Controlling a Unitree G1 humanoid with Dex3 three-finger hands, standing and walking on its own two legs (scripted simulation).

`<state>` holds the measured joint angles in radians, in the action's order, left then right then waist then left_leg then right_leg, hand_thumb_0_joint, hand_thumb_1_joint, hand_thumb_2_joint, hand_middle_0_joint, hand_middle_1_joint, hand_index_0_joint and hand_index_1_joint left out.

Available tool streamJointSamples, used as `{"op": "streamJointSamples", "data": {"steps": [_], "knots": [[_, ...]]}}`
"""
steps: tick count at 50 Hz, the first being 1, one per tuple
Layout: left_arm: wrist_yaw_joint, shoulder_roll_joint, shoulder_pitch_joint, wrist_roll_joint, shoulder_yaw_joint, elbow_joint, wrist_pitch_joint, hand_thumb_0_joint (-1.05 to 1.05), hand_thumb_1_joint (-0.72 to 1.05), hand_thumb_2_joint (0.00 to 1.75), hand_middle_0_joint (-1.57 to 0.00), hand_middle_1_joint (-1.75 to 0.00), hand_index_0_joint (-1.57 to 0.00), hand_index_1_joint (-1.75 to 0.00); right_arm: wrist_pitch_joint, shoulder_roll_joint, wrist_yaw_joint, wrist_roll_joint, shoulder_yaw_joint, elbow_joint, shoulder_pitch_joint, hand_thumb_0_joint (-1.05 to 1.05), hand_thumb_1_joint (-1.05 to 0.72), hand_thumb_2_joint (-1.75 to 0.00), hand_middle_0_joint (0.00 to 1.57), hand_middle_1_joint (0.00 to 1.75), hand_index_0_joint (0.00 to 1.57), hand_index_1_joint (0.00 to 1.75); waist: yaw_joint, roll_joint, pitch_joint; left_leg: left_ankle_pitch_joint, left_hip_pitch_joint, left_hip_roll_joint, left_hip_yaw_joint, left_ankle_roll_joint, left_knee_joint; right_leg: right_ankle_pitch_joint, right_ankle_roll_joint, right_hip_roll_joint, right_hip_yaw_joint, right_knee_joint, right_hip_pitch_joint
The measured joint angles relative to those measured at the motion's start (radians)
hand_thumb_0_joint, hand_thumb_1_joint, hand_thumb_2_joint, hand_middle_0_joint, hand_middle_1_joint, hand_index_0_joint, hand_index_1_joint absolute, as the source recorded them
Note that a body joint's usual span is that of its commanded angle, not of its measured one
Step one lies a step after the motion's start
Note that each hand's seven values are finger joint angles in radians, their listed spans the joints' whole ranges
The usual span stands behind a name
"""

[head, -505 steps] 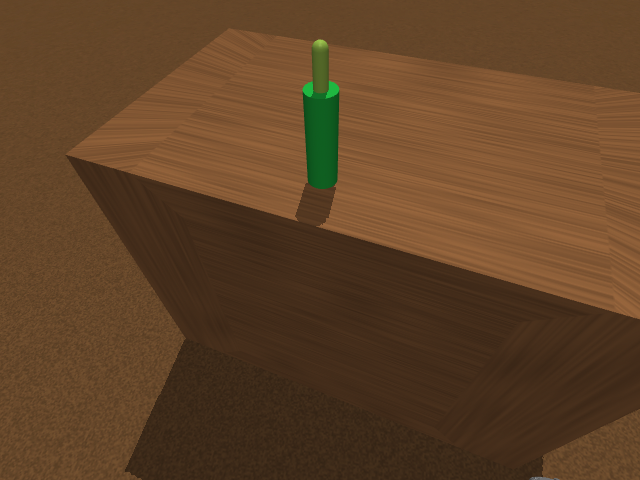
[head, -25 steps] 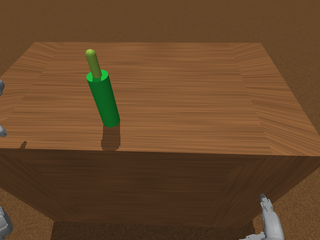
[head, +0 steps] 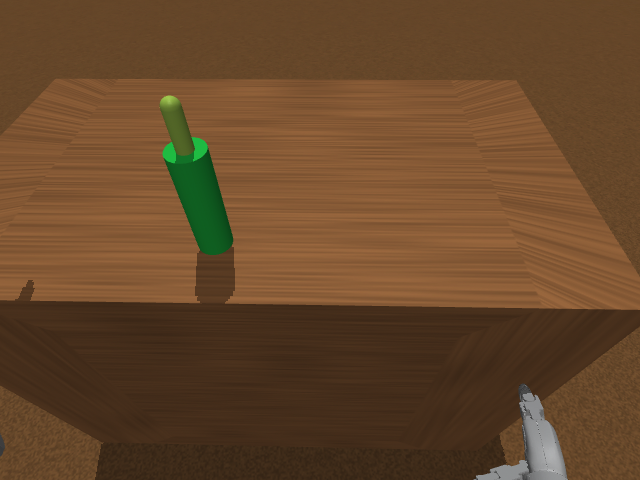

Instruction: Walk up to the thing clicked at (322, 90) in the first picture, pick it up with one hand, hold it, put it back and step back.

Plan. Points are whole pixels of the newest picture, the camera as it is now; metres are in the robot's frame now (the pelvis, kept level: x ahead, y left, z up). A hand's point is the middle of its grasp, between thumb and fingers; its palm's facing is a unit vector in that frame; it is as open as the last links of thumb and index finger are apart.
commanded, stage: go down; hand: left
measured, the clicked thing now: (196, 182) +0.45 +0.16 +0.15
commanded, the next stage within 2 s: approach in 0.54 s
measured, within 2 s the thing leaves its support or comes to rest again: neither
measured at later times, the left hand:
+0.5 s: hand out of the picture +0.36 +0.35 +0.21, palm faces +0.11 -0.99 -0.02, open 17.7 cm
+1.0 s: hand (50, 222) +0.37 +0.31 +0.16, palm faces +0.04 -1.00 +0.00, open 17.7 cm
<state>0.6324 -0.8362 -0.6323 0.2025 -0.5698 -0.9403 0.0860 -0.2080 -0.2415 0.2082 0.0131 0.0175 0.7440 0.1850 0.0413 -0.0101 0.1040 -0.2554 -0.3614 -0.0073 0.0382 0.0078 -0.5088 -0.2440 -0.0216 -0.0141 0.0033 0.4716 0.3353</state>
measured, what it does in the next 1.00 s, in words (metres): stands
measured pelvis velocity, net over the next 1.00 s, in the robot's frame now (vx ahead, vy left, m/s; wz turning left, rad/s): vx -0.01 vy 0.00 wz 0.00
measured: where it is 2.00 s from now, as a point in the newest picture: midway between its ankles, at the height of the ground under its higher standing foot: outside the picture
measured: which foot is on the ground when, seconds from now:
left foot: down 0.00-1.00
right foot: down 0.00-1.00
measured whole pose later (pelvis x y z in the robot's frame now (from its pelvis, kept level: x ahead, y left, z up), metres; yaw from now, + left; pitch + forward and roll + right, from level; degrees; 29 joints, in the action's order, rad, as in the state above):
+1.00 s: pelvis -0.01 +0.00 +0.00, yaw +0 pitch +6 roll -1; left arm 0.55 -0.68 -0.62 0.22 -0.45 -0.91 0.04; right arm -0.22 -0.23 0.19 0.01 0.02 0.69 0.20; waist 0.04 0.00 0.10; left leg -0.26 -0.38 0.00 0.04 0.01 -0.54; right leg -0.25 -0.02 -0.02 0.00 0.51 0.36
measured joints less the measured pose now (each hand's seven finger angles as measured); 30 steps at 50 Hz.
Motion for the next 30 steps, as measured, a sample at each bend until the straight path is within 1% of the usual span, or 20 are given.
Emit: {"op": "streamJointSamples", "data": {"steps": [3,8,15,18,24,28,30], "knots": [[0.003,0.011,0.017,0.004,0.005,0.007,-0.009,-0.02,-0.61,0.05,-0.05,-0.05,-0.06,-0.05,-0.001,0.000,-0.001,-0.001,0.000,0.003,0.001,-0.01,0.52,-0.05,0.06,0.05,0.06,0.05,-0.004,0.000,0.002,-0.002,-0.002,0.000,0.000,0.000,-0.002,-0.001,0.000,0.000,0.000,0.001,0.001],[-0.010,0.035,0.026,-0.002,-0.008,0.055,-0.001,-0.02,-0.61,0.05,-0.05,-0.05,-0.06,-0.05,0.001,0.000,0.001,-0.002,-0.005,0.002,-0.001,-0.01,0.52,-0.05,0.06,0.05,0.06,0.05,-0.007,0.000,0.002,-0.005,0.001,0.000,0.003,-0.001,-0.007,-0.002,-0.001,0.000,-0.003,-0.001,-0.005],[-0.007,0.026,0.038,0.010,0.001,0.062,0.012,-0.02,-0.61,0.04,-0.05,-0.05,-0.06,-0.05,0.001,0.000,0.001,0.001,-0.011,-0.008,0.002,-0.01,0.52,-0.05,0.06,0.05,0.06,0.05,-0.003,-0.003,0.005,-0.007,0.004,0.002,0.000,-0.003,-0.008,-0.002,-0.003,-0.002,0.000,0.000,-0.008],[-0.004,0.032,0.046,0.013,0.001,0.064,0.011,-0.02,-0.61,0.04,-0.05,-0.05,-0.06,-0.05,0.001,-0.002,0.000,0.002,-0.009,-0.009,0.010,-0.01,0.51,-0.05,0.06,0.05,0.06,0.05,-0.006,-0.005,0.003,-0.006,0.003,0.002,-0.001,-0.004,-0.009,-0.003,-0.003,-0.002,0.001,0.002,-0.006],[-0.022,0.049,0.037,0.006,-0.009,0.098,0.023,-0.02,-0.61,0.04,-0.05,-0.05,-0.07,-0.05,0.004,-0.002,0.003,0.000,-0.013,-0.016,0.013,-0.01,0.51,-0.05,0.06,0.05,0.06,0.05,-0.010,-0.002,-0.004,-0.005,0.005,0.003,0.001,-0.004,-0.011,-0.002,-0.004,-0.003,-0.001,0.003,-0.009],[-0.023,0.039,0.033,0.007,0.009,0.084,0.024,-0.02,-0.61,0.04,-0.05,-0.06,-0.07,-0.06,0.000,-0.002,0.002,0.001,-0.014,-0.006,0.007,-0.01,0.51,-0.05,0.06,0.05,0.06,0.05,-0.008,-0.002,0.001,-0.005,0.006,0.002,-0.001,-0.003,-0.010,-0.002,-0.003,-0.002,0.001,0.004,-0.009],[-0.021,0.040,0.039,0.008,0.007,0.082,0.025,-0.02,-0.61,0.04,-0.05,-0.06,-0.07,-0.06,0.002,-0.003,0.000,0.001,-0.015,-0.010,0.008,-0.01,0.51,-0.05,0.06,0.05,0.06,0.05,-0.007,-0.004,0.000,-0.005,0.006,0.002,-0.001,-0.003,-0.011,-0.001,-0.003,-0.002,0.001,0.005,-0.008]]}}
